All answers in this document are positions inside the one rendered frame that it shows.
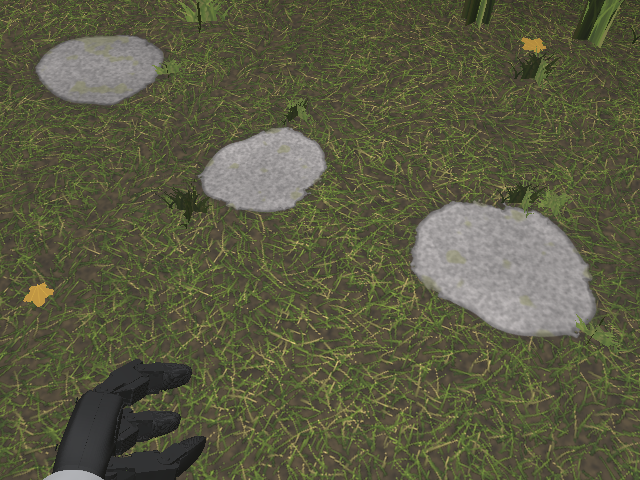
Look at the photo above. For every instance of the left robot hand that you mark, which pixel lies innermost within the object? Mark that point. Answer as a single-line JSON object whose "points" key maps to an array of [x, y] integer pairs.
{"points": [[99, 428]]}

